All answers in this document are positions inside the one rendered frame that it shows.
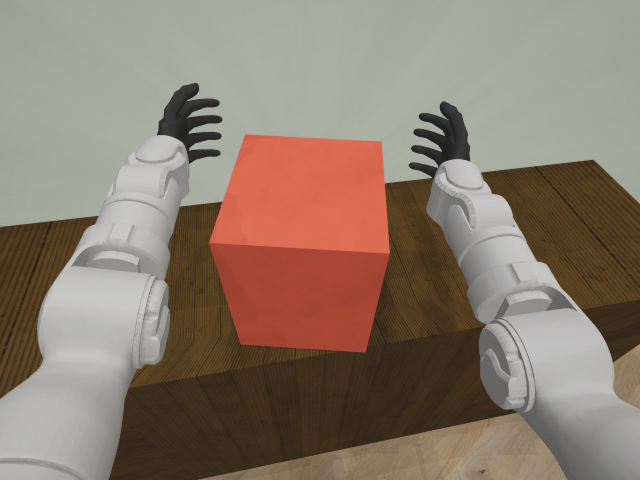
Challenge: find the right robot hand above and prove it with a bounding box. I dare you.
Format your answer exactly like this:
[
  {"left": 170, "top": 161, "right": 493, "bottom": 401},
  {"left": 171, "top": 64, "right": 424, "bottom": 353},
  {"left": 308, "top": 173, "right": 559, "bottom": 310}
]
[{"left": 409, "top": 101, "right": 470, "bottom": 179}]

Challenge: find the carton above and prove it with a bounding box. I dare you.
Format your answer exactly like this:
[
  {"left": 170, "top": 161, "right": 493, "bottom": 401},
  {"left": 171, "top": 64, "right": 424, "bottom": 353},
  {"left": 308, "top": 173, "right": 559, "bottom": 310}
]
[{"left": 209, "top": 134, "right": 390, "bottom": 353}]

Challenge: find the left robot upper arm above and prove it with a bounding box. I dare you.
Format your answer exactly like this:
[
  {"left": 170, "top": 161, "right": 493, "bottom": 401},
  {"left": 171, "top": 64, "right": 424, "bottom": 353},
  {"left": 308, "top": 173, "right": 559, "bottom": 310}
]
[{"left": 0, "top": 266, "right": 170, "bottom": 480}]

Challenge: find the left robot hand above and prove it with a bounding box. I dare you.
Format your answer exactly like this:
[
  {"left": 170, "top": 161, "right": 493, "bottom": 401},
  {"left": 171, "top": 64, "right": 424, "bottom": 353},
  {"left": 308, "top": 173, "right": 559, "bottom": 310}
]
[{"left": 157, "top": 83, "right": 222, "bottom": 164}]

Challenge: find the right robot upper arm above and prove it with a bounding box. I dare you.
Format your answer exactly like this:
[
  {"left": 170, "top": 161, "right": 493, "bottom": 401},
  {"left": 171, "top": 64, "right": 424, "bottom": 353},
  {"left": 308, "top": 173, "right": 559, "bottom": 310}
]
[{"left": 479, "top": 308, "right": 640, "bottom": 480}]

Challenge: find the left robot forearm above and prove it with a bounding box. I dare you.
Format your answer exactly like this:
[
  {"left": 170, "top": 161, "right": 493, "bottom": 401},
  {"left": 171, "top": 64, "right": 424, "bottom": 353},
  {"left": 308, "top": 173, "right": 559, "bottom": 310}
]
[{"left": 37, "top": 135, "right": 190, "bottom": 357}]

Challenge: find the right robot forearm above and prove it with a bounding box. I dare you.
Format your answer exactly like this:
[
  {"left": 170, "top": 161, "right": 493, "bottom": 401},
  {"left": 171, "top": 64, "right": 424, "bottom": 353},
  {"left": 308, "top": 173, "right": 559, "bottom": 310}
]
[{"left": 426, "top": 159, "right": 614, "bottom": 384}]

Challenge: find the pedestal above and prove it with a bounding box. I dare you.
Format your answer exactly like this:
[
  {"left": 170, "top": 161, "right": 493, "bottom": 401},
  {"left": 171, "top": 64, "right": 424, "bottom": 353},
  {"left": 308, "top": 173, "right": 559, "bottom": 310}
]
[{"left": 0, "top": 160, "right": 640, "bottom": 480}]

